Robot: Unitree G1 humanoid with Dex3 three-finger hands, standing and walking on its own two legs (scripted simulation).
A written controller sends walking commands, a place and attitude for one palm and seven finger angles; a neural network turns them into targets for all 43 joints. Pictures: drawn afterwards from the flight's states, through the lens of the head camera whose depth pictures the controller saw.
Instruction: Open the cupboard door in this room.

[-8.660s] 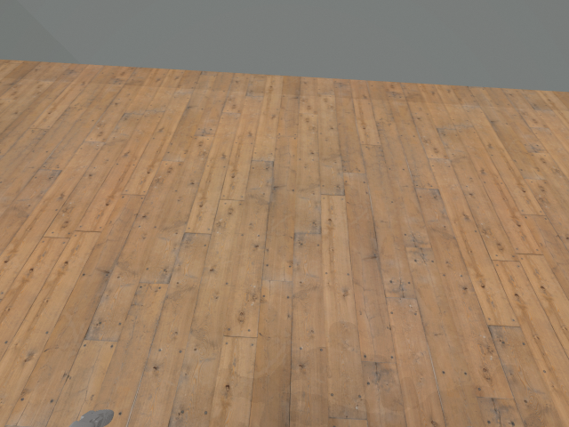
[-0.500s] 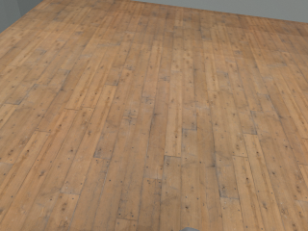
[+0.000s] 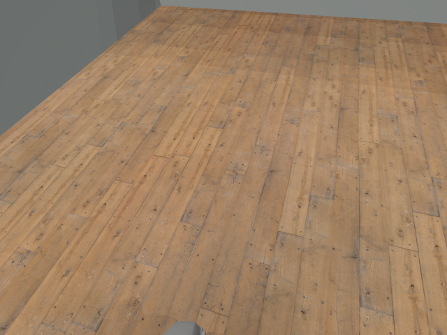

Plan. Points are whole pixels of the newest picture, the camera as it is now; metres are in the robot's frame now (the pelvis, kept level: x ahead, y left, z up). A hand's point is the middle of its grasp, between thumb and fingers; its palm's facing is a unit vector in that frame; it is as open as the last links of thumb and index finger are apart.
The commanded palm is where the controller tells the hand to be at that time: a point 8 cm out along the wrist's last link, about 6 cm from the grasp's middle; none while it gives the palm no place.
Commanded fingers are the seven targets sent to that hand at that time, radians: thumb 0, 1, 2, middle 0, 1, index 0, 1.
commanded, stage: turn or walk to find it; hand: left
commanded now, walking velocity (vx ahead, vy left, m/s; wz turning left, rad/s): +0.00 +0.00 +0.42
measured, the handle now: out of the picture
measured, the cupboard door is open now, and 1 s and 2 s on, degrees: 0 0 0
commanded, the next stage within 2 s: stand and wait in 1.56 s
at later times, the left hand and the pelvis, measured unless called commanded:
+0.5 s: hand out of the picture -0.03 +0.26 -0.17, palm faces +0.27 -0.93 -0.25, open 7.4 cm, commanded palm none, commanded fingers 0.00 0.90 0.90 -0.20 -0.30 -0.20 -0.30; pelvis -0.03 +0.04 +0.00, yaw +12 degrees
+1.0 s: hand out of the picture -0.08 +0.19 -0.16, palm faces +0.45 -0.86 -0.25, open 7.4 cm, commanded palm none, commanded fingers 0.00 0.90 0.90 -0.20 -0.30 -0.20 -0.30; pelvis -0.05 -0.01 +0.00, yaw +27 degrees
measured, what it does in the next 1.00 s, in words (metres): steps on the spot, turning left: left foot, then right foot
